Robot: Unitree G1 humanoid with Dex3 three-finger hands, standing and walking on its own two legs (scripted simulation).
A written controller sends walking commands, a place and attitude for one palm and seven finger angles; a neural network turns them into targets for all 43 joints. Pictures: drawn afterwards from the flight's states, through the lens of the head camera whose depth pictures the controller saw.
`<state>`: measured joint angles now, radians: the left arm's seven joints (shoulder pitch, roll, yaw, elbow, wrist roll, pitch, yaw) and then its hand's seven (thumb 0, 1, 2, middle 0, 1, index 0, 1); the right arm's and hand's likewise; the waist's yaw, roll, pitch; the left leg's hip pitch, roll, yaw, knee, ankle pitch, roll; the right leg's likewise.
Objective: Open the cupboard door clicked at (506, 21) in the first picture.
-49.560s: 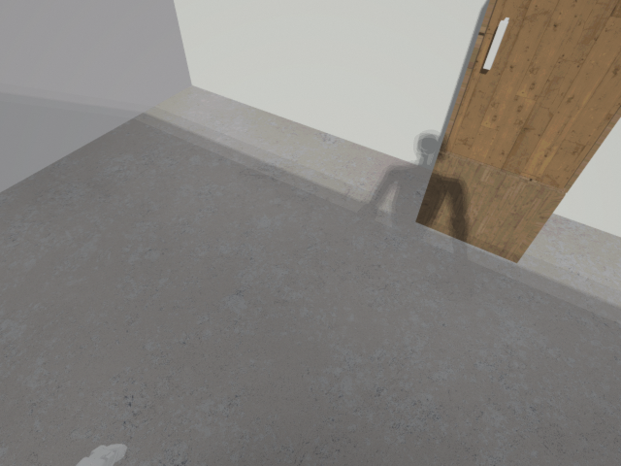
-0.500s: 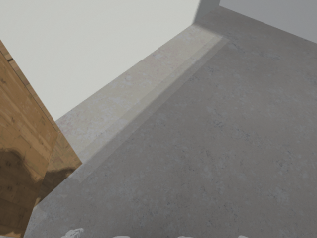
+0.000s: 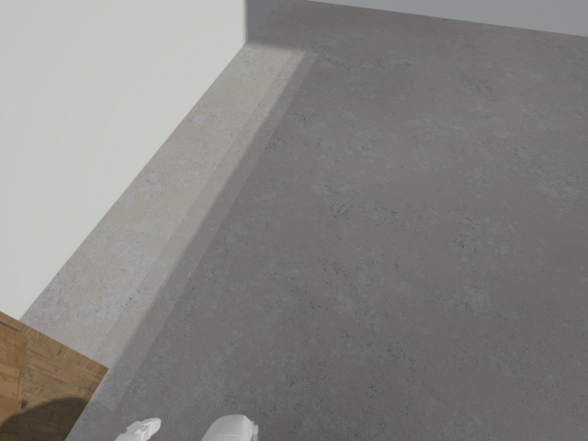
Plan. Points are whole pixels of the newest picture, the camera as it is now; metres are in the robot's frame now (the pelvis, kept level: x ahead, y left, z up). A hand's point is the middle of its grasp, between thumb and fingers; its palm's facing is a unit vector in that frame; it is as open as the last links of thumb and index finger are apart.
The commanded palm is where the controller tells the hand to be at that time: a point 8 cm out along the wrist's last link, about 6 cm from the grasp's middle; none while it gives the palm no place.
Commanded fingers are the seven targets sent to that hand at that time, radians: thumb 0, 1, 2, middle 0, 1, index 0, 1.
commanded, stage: walk to a spot facing it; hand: left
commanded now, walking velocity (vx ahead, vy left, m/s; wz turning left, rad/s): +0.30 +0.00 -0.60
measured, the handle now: out of the picture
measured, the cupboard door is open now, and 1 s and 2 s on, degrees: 38 38 38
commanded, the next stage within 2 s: turn to face it in 1.12 s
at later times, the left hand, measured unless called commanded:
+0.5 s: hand (201, 336) +0.29 +0.19 -0.16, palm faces -0.29 -0.94 -0.17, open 7.4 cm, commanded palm none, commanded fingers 0.00 0.90 0.90 -0.20 -0.30 -0.20 -0.30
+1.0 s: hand (303, 241) +0.48 +0.01 -0.14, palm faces -0.47 -0.84 -0.27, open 7.2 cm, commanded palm none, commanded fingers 0.00 0.90 0.90 -0.20 -0.30 -0.20 -0.30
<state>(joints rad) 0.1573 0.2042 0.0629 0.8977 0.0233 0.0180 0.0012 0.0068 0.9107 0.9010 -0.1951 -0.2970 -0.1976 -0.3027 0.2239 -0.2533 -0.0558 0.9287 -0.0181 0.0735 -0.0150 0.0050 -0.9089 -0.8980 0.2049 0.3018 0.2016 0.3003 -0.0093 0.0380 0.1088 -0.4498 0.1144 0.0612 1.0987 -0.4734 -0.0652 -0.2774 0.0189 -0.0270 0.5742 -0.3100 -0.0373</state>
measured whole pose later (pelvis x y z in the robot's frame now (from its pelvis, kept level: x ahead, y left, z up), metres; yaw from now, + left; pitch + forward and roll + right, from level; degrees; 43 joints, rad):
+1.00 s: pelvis +0.35 -0.14 +0.01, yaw -31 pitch +2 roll +2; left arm 0.26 0.19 0.06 1.01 0.01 -0.07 0.00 -0.01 0.95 0.90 -0.20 -0.30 -0.20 -0.30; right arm 0.18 -0.18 -0.04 0.94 -0.02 -0.01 0.00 0.00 -0.91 -0.90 0.20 0.30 0.20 0.30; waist -0.01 0.02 0.06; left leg -0.64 0.15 0.00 1.05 -0.20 -0.05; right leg -0.13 0.11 -0.03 0.36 -0.25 -0.14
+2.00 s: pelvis +0.61 -0.37 +0.01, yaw -12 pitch +1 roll +3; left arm 0.13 0.15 0.02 0.90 0.02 -0.02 0.03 0.01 0.91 0.90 -0.20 -0.30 -0.20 -0.30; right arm 0.19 -0.25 -0.07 0.97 -0.01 0.07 0.01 0.00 -0.91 -0.90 0.20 0.30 0.20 0.30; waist -0.05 0.00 0.08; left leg -0.51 0.03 0.04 1.13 -0.44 -0.07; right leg -0.21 -0.08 -0.17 0.50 -0.32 -0.04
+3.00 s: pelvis +0.66 -0.41 +0.00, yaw +26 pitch +1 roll +2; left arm 0.19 0.20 0.04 0.88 0.03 0.00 0.02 0.00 0.91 0.90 -0.20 -0.30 -0.20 -0.30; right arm 0.13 -0.24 -0.07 0.93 -0.01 0.08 0.03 0.00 -0.91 -0.90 0.20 0.30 0.20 0.30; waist -0.01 -0.03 0.13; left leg -0.37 0.03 0.09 0.75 -0.42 -0.05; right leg -0.20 -0.15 -0.26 0.60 -0.39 0.01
